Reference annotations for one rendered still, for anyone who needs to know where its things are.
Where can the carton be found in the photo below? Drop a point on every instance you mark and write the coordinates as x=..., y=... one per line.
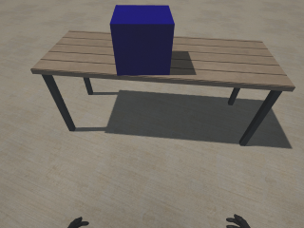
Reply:
x=142, y=39

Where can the right robot hand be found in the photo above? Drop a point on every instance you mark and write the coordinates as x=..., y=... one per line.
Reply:
x=238, y=220

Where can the table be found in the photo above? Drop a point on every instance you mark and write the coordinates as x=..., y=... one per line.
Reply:
x=195, y=61

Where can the left robot hand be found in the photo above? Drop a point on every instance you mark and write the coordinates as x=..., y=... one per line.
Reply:
x=78, y=223

